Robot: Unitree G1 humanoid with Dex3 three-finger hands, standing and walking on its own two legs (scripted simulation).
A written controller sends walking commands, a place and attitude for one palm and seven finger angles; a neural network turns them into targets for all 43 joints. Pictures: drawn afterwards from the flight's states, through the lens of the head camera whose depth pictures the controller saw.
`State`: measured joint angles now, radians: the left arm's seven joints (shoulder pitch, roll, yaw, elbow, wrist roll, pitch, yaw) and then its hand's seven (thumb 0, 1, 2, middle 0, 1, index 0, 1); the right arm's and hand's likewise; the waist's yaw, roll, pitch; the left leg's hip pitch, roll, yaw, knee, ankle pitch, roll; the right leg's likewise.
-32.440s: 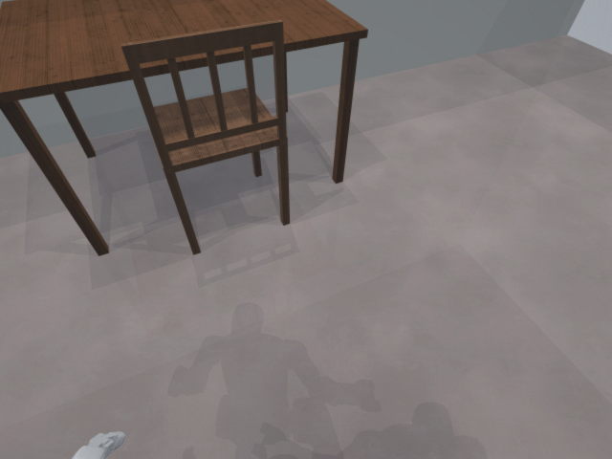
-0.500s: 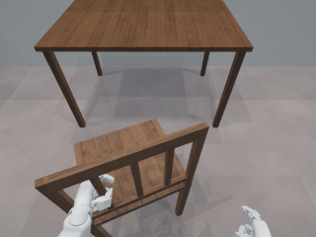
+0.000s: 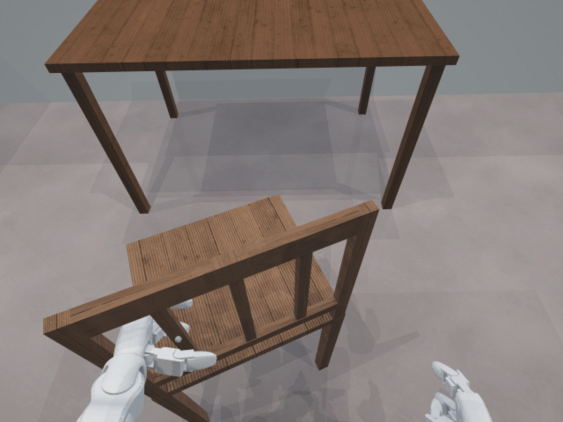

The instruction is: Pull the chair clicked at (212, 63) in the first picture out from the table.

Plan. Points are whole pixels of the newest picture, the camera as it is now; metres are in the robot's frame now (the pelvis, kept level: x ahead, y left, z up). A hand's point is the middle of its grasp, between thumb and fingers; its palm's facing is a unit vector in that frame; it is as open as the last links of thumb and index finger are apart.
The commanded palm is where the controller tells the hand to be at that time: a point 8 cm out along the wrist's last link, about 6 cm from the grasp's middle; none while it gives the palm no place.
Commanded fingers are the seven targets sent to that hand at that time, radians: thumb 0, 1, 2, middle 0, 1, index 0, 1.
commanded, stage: open the thumb and straighten the fingers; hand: left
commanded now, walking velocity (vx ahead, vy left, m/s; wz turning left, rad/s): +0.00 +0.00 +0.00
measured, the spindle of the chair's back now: (243, 311) +0.31 +0.08 -0.08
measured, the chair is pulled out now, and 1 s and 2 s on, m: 0.62 0.62 0.62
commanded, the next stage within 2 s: draw the fingers out of the gap in 0.38 s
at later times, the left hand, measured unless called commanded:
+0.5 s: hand (178, 342) +0.25 +0.17 -0.05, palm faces +0.04 -0.98 -0.22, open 17.3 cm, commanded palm +0.22 +0.22 -0.03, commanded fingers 0.00 -0.55 0.20 0.00 0.00 0.00 0.00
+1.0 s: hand (171, 398) +0.17 +0.16 -0.05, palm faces +0.06 -0.97 -0.22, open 17.5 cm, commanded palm +0.13 +0.22 -0.03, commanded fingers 0.00 -0.55 0.20 0.00 0.00 0.00 0.00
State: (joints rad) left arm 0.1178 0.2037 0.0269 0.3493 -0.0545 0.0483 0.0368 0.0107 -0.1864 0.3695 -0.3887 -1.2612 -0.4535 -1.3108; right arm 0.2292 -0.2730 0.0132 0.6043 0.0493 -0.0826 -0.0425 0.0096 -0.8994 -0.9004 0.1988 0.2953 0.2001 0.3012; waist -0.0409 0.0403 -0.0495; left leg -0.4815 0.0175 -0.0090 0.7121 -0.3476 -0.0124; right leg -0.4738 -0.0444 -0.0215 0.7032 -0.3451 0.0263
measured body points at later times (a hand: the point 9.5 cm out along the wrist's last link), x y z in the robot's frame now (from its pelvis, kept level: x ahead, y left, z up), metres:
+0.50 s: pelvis +0.02 +0.00 -0.02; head +0.06 -0.02 +0.43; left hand +0.24 +0.22 -0.03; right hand +0.18 -0.25 -0.10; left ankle +0.01 +0.13 -0.72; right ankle +0.00 -0.14 -0.72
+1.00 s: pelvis +0.01 -0.01 -0.02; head +0.03 -0.02 +0.42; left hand +0.17 +0.21 -0.03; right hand +0.19 -0.24 -0.10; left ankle +0.01 +0.13 -0.72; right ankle +0.00 -0.14 -0.72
